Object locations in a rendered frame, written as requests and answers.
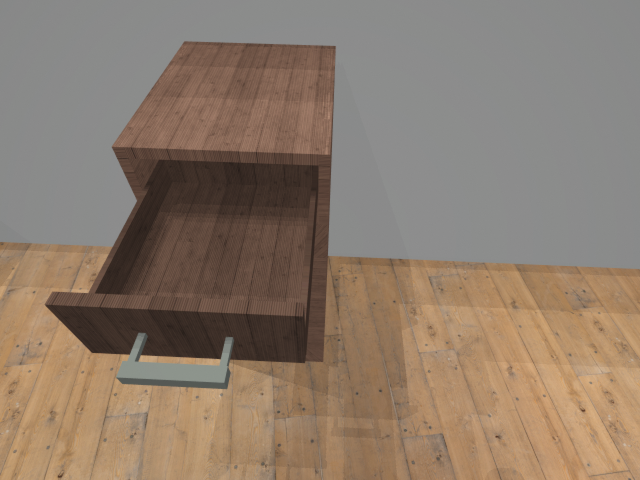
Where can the handle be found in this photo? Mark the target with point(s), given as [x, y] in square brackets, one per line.
[172, 374]

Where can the cabinet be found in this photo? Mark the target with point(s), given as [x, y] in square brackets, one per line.
[244, 103]

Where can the drawer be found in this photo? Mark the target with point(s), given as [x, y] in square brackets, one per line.
[210, 250]

